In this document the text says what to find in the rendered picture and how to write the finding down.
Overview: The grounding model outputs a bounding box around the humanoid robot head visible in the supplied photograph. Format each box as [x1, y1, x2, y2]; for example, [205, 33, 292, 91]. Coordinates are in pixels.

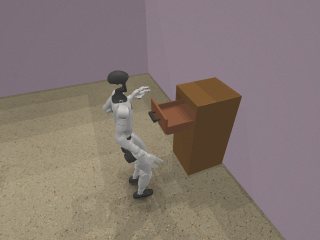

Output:
[107, 70, 129, 104]

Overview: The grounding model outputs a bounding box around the right robot forearm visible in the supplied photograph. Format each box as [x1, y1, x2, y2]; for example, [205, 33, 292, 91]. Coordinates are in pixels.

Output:
[117, 136, 147, 160]

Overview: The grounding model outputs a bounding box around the handle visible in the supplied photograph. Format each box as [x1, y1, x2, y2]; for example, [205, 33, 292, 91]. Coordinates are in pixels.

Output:
[148, 111, 161, 123]

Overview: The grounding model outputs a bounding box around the robot left hand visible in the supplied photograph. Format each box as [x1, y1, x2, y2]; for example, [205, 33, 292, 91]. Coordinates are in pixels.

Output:
[131, 86, 151, 100]

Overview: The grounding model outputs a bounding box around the drawer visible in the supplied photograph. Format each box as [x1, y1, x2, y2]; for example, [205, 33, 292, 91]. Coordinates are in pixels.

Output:
[151, 98, 196, 135]

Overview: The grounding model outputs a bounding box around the robot right hand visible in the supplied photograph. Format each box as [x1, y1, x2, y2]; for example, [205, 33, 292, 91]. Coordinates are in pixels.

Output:
[143, 153, 164, 169]

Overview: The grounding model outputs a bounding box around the left robot forearm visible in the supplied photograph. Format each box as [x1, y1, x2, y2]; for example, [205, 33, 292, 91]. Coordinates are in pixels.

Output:
[127, 95, 134, 102]

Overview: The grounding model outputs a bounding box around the robot right upper arm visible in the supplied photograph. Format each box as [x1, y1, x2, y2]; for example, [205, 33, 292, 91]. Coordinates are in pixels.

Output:
[115, 104, 130, 143]

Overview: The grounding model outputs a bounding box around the robot left upper arm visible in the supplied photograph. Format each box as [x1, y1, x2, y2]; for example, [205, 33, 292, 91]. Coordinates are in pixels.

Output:
[103, 90, 115, 114]

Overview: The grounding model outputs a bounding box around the robot right shin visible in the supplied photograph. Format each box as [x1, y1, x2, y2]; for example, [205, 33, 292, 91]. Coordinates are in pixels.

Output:
[138, 171, 152, 195]

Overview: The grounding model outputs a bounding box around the cabinet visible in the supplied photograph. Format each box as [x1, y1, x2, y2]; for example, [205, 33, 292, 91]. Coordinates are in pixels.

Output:
[173, 77, 242, 176]

